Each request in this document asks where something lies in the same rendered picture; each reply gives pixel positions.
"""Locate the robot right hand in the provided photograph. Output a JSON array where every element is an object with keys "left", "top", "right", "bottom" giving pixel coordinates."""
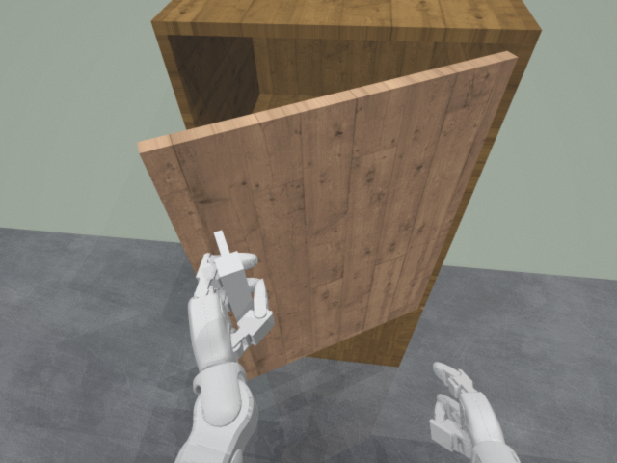
[{"left": 430, "top": 362, "right": 506, "bottom": 459}]

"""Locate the handle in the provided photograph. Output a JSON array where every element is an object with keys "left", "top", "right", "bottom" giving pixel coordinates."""
[{"left": 214, "top": 231, "right": 255, "bottom": 322}]

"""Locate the right robot forearm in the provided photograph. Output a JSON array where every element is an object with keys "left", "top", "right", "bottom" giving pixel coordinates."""
[{"left": 470, "top": 441, "right": 521, "bottom": 463}]

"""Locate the cupboard door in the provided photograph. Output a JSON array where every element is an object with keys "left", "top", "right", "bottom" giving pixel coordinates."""
[{"left": 137, "top": 51, "right": 519, "bottom": 381}]

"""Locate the left robot forearm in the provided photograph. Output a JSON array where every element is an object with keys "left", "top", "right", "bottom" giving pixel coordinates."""
[{"left": 174, "top": 362, "right": 258, "bottom": 463}]

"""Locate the robot left hand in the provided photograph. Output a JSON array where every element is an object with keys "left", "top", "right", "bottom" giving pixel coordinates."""
[{"left": 188, "top": 253, "right": 275, "bottom": 372}]

